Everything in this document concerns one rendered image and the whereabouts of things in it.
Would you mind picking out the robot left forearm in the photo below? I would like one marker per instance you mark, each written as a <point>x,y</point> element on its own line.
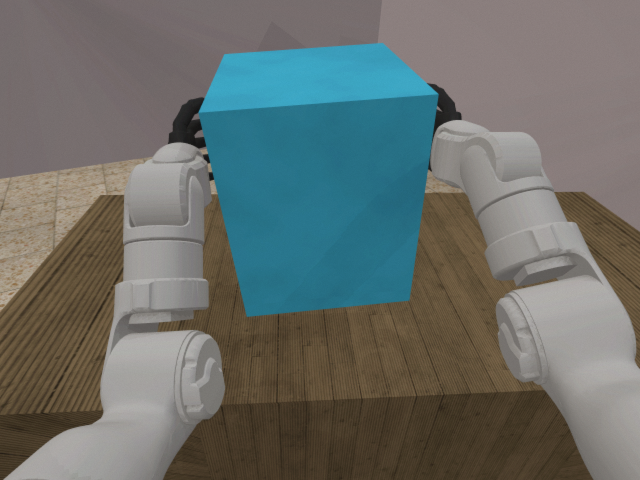
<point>163,234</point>

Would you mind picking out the robot right forearm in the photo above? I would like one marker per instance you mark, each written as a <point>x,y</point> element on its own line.
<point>527,234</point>

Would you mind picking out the right robot hand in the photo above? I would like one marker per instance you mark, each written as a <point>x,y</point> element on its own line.
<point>447,113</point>

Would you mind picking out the left robot hand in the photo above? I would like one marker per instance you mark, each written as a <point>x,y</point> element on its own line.
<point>184,128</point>

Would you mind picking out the left robot upper arm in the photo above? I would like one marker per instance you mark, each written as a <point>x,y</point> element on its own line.
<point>156,388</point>

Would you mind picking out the pedestal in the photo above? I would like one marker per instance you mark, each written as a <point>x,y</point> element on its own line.
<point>410,390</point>

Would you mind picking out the right robot upper arm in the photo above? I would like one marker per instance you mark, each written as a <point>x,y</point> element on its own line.
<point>570,337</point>

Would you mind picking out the carton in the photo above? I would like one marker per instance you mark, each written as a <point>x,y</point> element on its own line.
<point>320,159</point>

